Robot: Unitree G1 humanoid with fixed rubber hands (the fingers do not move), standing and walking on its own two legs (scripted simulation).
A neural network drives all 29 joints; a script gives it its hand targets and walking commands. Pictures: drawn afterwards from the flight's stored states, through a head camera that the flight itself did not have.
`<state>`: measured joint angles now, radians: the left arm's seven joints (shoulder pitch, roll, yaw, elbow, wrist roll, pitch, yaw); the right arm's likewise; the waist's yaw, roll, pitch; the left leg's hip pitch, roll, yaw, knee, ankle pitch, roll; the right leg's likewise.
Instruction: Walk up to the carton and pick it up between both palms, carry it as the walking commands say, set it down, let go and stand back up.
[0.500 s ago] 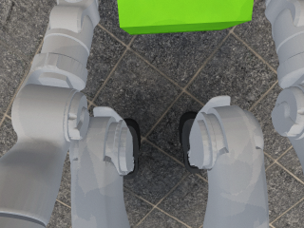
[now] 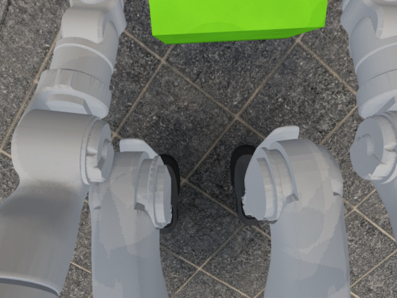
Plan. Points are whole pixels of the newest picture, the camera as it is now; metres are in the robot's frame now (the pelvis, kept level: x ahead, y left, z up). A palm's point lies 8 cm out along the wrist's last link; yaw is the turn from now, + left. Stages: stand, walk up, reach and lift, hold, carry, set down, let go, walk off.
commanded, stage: set down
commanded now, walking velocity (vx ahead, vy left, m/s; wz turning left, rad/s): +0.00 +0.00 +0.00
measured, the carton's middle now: out of the picture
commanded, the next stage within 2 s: let go in 1.98 s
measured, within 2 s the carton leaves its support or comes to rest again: neither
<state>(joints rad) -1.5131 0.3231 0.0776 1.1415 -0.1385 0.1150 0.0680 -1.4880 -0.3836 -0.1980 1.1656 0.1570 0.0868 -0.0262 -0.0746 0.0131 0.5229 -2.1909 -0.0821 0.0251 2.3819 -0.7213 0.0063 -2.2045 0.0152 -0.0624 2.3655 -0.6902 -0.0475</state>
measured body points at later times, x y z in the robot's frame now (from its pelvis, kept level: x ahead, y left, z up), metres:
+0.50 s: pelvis +0.00 +0.01 -0.01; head +0.38 -0.01 +0.22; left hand +0.57 +0.15 -0.21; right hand +0.53 -0.25 -0.20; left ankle +0.08 +0.10 -0.30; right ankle +0.09 -0.10 -0.30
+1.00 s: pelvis -0.01 +0.00 +0.08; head +0.37 -0.04 +0.30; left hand +0.59 +0.14 -0.07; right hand +0.54 -0.28 -0.07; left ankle +0.08 +0.10 -0.30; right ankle +0.09 -0.10 -0.30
